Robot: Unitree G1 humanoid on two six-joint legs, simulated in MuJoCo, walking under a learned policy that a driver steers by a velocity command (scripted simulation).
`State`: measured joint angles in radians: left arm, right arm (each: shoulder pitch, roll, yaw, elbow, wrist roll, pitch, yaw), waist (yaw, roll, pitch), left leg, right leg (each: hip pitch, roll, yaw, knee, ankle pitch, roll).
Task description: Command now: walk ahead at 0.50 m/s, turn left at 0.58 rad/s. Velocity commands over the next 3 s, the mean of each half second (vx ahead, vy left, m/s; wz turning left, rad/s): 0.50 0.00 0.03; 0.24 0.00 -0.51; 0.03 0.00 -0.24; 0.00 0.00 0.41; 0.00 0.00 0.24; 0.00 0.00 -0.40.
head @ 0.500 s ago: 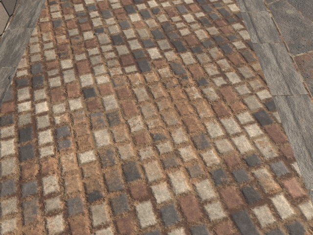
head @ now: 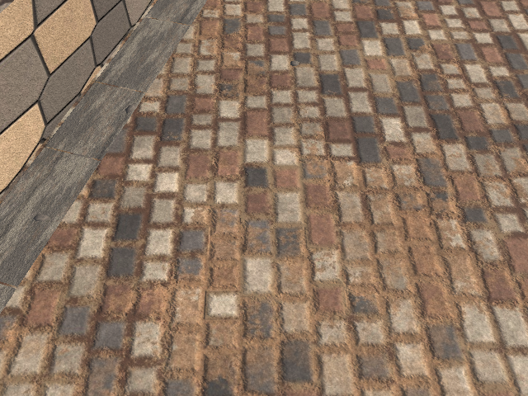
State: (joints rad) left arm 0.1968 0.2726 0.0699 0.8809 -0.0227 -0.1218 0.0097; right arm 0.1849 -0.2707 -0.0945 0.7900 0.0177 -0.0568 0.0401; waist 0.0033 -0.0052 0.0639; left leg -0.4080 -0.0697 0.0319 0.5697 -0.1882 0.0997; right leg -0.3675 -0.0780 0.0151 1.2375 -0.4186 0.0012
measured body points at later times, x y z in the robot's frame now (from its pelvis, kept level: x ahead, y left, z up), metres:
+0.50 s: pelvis +0.30 -0.06 -0.01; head +0.33 -0.06 +0.44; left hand +0.48 +0.20 -0.11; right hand +0.34 -0.34 -0.13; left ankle +0.11 +0.07 -0.65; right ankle +0.40 -0.14 -0.73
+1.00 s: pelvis +0.51 -0.05 +0.00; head +0.55 -0.06 +0.45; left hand +0.72 +0.18 -0.11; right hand +0.62 -0.36 -0.07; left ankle +0.64 +0.02 -0.73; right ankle +0.40 -0.14 -0.65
